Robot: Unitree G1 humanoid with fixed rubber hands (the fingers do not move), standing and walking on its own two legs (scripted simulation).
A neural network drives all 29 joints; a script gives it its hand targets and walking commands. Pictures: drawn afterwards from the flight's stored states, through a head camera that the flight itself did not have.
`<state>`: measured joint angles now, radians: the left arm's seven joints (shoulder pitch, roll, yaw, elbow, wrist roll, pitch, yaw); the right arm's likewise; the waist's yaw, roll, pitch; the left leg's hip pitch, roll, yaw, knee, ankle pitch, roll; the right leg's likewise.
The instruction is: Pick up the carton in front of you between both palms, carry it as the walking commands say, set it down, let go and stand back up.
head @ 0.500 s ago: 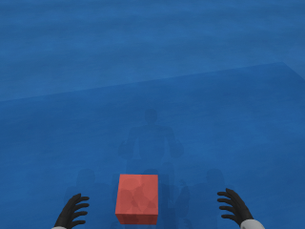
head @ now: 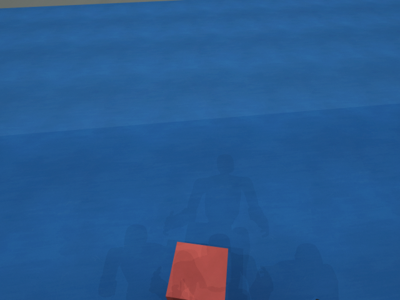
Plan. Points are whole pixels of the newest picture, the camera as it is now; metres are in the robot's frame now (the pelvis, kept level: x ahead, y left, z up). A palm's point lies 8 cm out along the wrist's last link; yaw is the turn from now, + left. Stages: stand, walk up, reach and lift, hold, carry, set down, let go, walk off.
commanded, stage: stand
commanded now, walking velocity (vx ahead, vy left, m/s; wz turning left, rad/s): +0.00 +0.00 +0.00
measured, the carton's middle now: (199, 280) +0.35 +0.03 -0.63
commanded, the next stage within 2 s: none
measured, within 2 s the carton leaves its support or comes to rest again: neither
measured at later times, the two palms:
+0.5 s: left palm out of the picture +0.02 +0.27 -0.11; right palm out of the picture +0.09 -0.25 -0.11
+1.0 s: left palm out of the picture -0.03 +0.26 -0.12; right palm out of the picture +0.06 -0.25 -0.11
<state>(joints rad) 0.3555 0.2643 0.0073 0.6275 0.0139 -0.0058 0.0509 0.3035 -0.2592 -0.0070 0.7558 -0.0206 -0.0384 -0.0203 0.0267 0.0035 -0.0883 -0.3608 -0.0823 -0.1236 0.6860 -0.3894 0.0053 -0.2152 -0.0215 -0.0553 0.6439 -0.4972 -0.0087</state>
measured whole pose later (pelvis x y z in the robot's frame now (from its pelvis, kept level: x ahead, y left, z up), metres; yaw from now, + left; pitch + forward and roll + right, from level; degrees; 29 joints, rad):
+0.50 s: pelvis -0.01 +0.00 +0.00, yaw +3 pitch +3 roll +0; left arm 0.40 0.27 0.00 0.70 0.02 0.03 0.06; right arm 0.31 -0.26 0.01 0.78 -0.02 0.00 -0.03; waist 0.03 0.00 -0.05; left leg -0.36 -0.09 -0.16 0.72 -0.39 0.01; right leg -0.18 -0.03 -0.11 0.63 -0.50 -0.01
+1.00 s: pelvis -0.02 +0.00 +0.00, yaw +4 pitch +1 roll +0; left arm 0.41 0.26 0.00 0.80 0.02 0.04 0.05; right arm 0.30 -0.24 0.01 0.85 -0.02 0.01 -0.04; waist 0.03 0.00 -0.01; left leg -0.33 -0.09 -0.17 0.67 -0.35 0.00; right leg -0.14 -0.03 -0.14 0.59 -0.46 -0.01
